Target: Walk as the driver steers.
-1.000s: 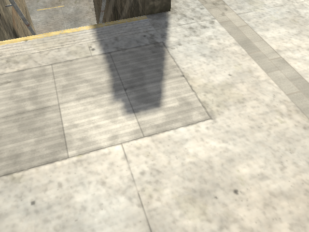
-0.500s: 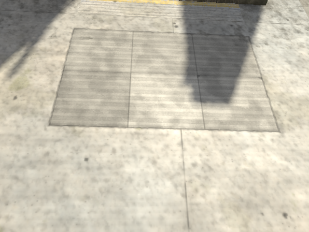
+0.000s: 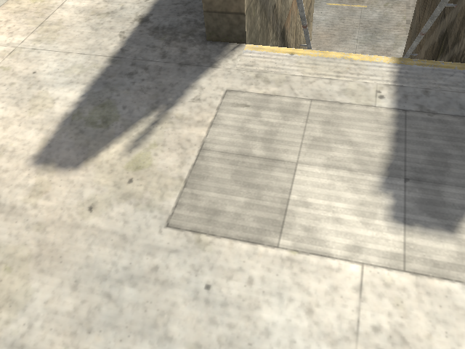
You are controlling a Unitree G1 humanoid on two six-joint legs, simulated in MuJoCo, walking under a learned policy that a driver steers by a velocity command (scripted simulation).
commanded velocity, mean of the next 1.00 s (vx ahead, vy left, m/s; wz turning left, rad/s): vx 0.66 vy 0.00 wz -0.56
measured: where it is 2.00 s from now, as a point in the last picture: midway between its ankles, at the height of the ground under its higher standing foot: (272, 281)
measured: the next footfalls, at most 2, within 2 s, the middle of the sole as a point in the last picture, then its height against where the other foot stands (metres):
left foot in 0.34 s outside the picture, level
right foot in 0.76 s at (304, 281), level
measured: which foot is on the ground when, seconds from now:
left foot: up 0.00-0.32, down 0.34-0.74, up 0.76-1.00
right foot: down 0.00-0.34, up 0.36-0.74, down 0.76-1.00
